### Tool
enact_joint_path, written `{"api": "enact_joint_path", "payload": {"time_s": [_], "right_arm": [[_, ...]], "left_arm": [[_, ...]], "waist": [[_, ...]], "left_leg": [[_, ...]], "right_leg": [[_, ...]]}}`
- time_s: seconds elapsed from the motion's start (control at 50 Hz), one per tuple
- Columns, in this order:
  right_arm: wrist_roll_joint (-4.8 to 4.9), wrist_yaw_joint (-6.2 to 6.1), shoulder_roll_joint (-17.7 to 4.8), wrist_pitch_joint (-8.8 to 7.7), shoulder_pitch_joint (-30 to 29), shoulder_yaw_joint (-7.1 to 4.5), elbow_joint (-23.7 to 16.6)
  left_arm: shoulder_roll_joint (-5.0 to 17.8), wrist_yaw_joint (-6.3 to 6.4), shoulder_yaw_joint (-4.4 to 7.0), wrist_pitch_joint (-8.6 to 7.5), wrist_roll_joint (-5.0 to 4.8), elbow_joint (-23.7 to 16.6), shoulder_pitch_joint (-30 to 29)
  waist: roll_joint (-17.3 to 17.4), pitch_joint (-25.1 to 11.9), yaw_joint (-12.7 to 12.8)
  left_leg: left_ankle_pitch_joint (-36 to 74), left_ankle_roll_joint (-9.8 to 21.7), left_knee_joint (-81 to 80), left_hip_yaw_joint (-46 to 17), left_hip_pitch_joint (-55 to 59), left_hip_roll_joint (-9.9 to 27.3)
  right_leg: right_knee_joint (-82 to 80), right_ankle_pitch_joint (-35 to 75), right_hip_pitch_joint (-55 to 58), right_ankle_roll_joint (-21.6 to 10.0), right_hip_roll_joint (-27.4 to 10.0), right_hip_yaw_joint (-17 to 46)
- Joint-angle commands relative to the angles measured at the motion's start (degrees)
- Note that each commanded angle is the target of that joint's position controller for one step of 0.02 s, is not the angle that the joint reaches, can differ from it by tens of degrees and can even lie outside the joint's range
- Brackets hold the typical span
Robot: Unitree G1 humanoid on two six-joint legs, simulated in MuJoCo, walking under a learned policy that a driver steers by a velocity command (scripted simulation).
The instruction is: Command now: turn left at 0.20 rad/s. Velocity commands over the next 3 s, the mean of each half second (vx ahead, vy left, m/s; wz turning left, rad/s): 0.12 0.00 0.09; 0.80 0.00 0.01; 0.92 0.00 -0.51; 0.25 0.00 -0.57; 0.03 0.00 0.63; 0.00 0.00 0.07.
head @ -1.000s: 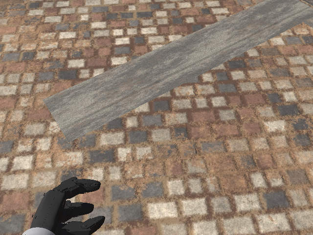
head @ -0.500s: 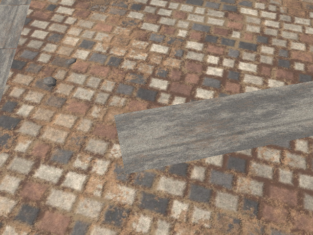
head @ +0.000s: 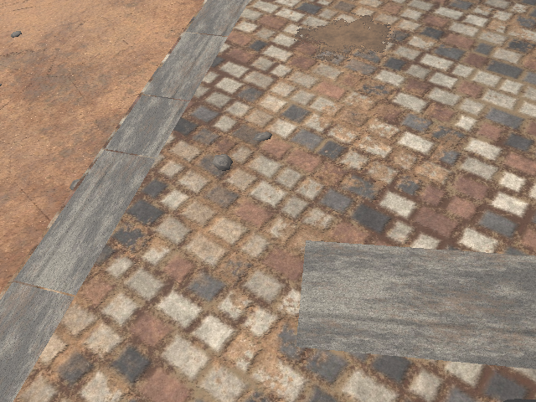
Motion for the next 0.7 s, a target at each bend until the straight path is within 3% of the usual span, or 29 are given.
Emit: {"api": "enact_joint_path", "payload": {"time_s": [0.02,0.06,0.1,0.16,0.2,0.22,0.24,0.26,0.28,0.3,0.32,0.34,0.36,0.38,0.4,0.42,0.44,0.48,0.52,0.54,0.56,0.58,0.6,0.62,0.64,0.66,0.68,0.7], "right_arm": [[0.06,-0.44,-4.45,0.14,3.39,-2.12,-1.30],[0.47,-0.29,-1.87,0.00,2.27,-1.04,-1.27],[0.44,-0.06,0.06,-0.39,0.12,-0.07,-1.42],[1.19,-0.04,-1.37,-0.65,0.47,-0.52,-0.08],[0.75,-0.08,-1.61,-0.87,3.45,-0.58,2.26],[0.03,-0.22,-2.89,-0.96,3.79,-0.65,2.29],[-0.78,-0.58,-5.59,-0.96,4.22,-1.01,1.92],[-0.97,-0.15,-6.21,-1.07,4.29,-1.49,3.63],[-1.11,0.44,-2.71,-1.44,3.20,-0.78,2.85],[-1.47,0.60,-0.88,-1.76,2.99,-0.17,3.33],[-1.40,0.54,-1.27,-2.08,2.89,-0.15,3.43],[-0.95,0.41,-1.72,-2.24,5.15,-0.39,4.39],[-0.41,0.26,-3.83,-2.31,7.78,-1.00,4.96],[-0.05,0.23,-5.63,-2.65,10.80,-1.38,5.25],[0.41,0.25,-8.17,-3.44,12.47,-1.95,5.76],[1.06,0.03,-9.07,-4.35,11.55,-2.16,5.89],[1.06,-0.17,-8.10,-5.30,11.18,-1.86,5.94],[1.39,0.22,-6.18,-6.30,9.09,-1.23,5.13],[1.90,0.98,-6.73,-6.21,6.23,-1.41,4.42],[1.89,1.19,-7.02,-5.99,5.18,-1.44,4.25],[-2.78,2.11,-8.65,-5.35,4.71,-2.36,5.60],[-3.26,2.15,-6.26,-5.53,4.36,-1.95,5.60],[-3.35,2.18,-1.42,-6.04,-0.22,-0.58,3.85],[-1.93,1.98,3.44,-6.89,-1.75,0.70,-0.59],[-1.73,2.17,1.53,-6.96,-1.40,0.67,-0.96],[-2.06,2.74,-0.77,-6.82,-1.76,0.33,-0.24],[-2.64,3.51,-2.02,-6.70,0.55,0.12,1.27],[-3.22,4.19,-2.40,-6.31,2.17,0.02,2.40]], "left_arm": [[6.42,0.73,1.02,-0.72,-1.26,-5.49,-6.42],[4.99,0.70,0.51,-0.13,-0.99,-4.99,-5.62],[5.48,0.75,0.71,0.47,-1.01,-4.33,-3.91],[7.81,0.80,1.37,1.09,-1.24,-3.31,-0.50],[7.24,0.71,1.10,0.90,-2.14,-2.70,-0.02],[6.64,0.55,0.87,0.30,-2.07,-2.24,1.22],[5.79,0.00,0.54,-0.72,-0.98,-2.66,1.47],[4.50,-0.44,0.40,-1.55,-0.77,-2.59,1.92],[5.08,-0.57,0.31,-1.77,-0.30,-2.32,-1.37],[4.51,-0.64,0.30,-1.65,-0.31,-2.41,-3.14],[3.98,-0.45,0.23,-1.24,-0.50,-2.19,-3.83],[3.84,-0.27,0.26,-0.71,-0.57,-1.59,-2.34],[4.57,-0.20,0.72,-0.49,-1.33,-1.46,-1.82],[5.41,-0.26,1.10,-0.83,-2.19,-2.39,-3.62],[4.45,-0.58,1.04,-1.75,-3.60,-3.76,-5.78],[4.69,-0.88,1.16,-2.84,-4.32,-4.92,-7.67],[5.58,-1.21,1.52,-3.82,-4.48,-5.43,-8.29],[4.28,-2.06,1.04,-5.18,-4.23,-5.18,-6.91],[3.71,-2.86,0.82,-5.71,-3.33,-3.27,-3.50],[3.75,-3.03,1.08,-5.71,-3.02,-1.47,0.55],[4.15,-3.60,1.41,-3.22,1.46,0.76,7.91],[6.24,-3.08,2.44,-2.52,1.79,3.46,16.04],[10.89,-2.30,3.51,-2.87,2.23,4.99,27.05],[15.82,-2.07,3.59,-3.33,2.18,3.72,27.05],[13.95,-1.83,3.26,-2.85,1.82,1.70,17.92],[11.79,-1.78,2.73,-3.11,1.07,0.23,12.51],[9.96,-1.92,2.18,-3.48,0.74,0.07,10.33],[8.78,-1.80,1.67,-3.83,0.61,-0.11,9.49]], "waist": [[-8.08,-3.67,-3.17],[-10.15,-4.01,-2.63],[-12.75,-5.12,-0.96],[-14.01,-5.82,0.54],[-12.25,-5.15,-1.08],[-10.22,-5.87,-0.92],[-4.37,-7.70,0.20],[3.89,-8.40,1.49],[2.38,-7.03,-0.62],[1.64,-5.75,-0.82],[1.13,-3.94,-0.92],[1.44,-4.66,-1.49],[3.38,-2.13,-2.16],[5.82,1.78,-3.79],[10.69,5.33,-4.50],[12.23,9.03,-4.52],[11.54,9.96,-4.40],[8.26,7.47,-3.16],[7.56,3.24,-1.38],[6.93,1.24,0.77],[3.15,-0.57,4.23],[-2.22,-1.51,7.80],[-15.62,-3.35,14.20],[-24.34,-3.04,11.16],[-13.09,1.36,5.70],[-5.94,2.96,2.59],[-3.69,1.91,0.21],[-5.52,0.85,-0.75]], "left_leg": [[0.27,-2.75,12.15,-0.42,-2.12,3.19],[1.73,-3.48,4.27,3.56,-0.14,4.92],[1.18,-3.85,-7.99,7.02,4.30,7.68],[3.75,-3.34,-22.03,9.03,9.99,7.99],[15.43,-1.35,-35.06,9.33,16.84,7.88],[19.97,0.25,-36.05,6.49,20.99,9.92],[31.03,2.12,-31.42,3.40,25.61,14.05],[26.27,4.61,-28.44,3.54,21.60,13.97],[20.71,5.00,-29.85,3.29,17.94,13.21],[17.17,4.39,-30.75,3.20,15.66,13.06],[16.20,3.66,-30.84,3.69,13.99,12.36],[4.66,4.10,-31.89,3.92,14.04,11.67],[-10.17,6.05,-33.76,1.58,12.59,12.41],[-22.58,8.97,-38.32,-4.87,12.12,16.24],[-29.61,12.88,-44.76,-14.82,12.40,22.67],[-28.56,15.72,-48.41,-21.50,11.03,27.36],[-23.62,16.46,-49.22,-23.10,13.58,29.06],[-13.68,14.41,-47.58,-18.02,18.65,27.60],[-4.34,11.45,-45.64,-7.10,13.65,21.65],[-4.01,10.96,-43.09,-3.36,9.63,19.43],[-8.65,10.81,-38.73,0.99,4.65,15.16],[-5.39,10.37,-28.59,3.37,-3.88,12.47],[0.27,8.58,-3.12,9.37,-14.01,6.81],[-5.25,8.33,11.18,3.49,-25.95,0.78],[2.65,8.90,16.98,-0.18,-30.83,6.86],[9.45,8.31,16.25,2.62,-29.60,11.32],[12.45,7.09,12.67,4.68,-24.19,13.87],[13.74,5.79,10.26,6.01,-20.03,14.71]], "right_leg": [[-11.13,13.52,5.06,-10.57,-13.63,14.94],[-10.94,13.49,6.99,-9.74,-10.43,10.43],[-10.06,14.01,9.24,-9.49,-9.13,8.73],[-8.53,15.68,11.32,-10.72,-10.93,11.46],[-7.39,17.16,8.89,-9.01,-10.22,11.29],[-7.15,15.71,6.37,-6.65,-9.82,11.11],[-4.64,13.68,2.56,-4.21,-7.93,8.23],[-4.64,6.62,3.69,-1.57,-3.24,2.21],[-2.96,4.25,5.58,0.22,-2.17,0.93],[-2.79,3.98,5.98,0.54,-2.05,0.69],[-2.47,4.74,5.72,0.25,-2.22,0.89],[-1.06,-5.08,4.88,-0.07,-0.26,-1.14],[1.84,-16.92,0.77,-0.58,1.52,-2.92],[5.94,-21.67,-6.27,-0.89,1.77,-3.80],[12.69,-17.12,-11.01,-1.14,2.27,-6.17],[17.80,-13.15,-14.88,-2.29,-0.69,-3.51],[21.27,-13.91,-19.70,-3.35,-3.06,-1.17],[17.85,-12.57,-21.41,-4.75,-5.43,-0.63],[7.64,-7.99,-6.30,-4.27,-2.98,-4.95],[4.69,-2.94,2.72,-3.05,-0.77,-8.17],[0.03,-2.92,13.88,-1.50,3.85,-13.64],[1.29,-4.47,26.26,-0.85,4.02,-12.69],[-7.17,-20.42,33.42,-2.82,-8.24,5.30],[-22.08,-40.85,29.82,-7.82,-20.76,38.63],[-24.20,-45.18,24.50,-11.78,-24.62,43.98],[-22.17,-39.43,19.97,-11.33,-23.72,37.92],[-21.66,-33.66,16.07,-9.95,-19.83,29.81],[-23.07,-29.82,13.34,-9.03,-16.65,24.36]]}}
Next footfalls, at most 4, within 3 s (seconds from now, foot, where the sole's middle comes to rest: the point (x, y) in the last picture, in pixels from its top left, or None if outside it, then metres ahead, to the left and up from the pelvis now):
0.22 left None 0.01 0.14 -0.77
1.06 left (274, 386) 0.53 0.08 -0.77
1.52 right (338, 243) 0.95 -0.10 -0.77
1.94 left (325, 179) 1.21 -0.08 -0.77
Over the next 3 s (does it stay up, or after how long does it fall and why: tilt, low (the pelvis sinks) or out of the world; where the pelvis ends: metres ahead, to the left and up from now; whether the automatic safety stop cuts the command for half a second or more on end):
stays up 1.07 -0.08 0.00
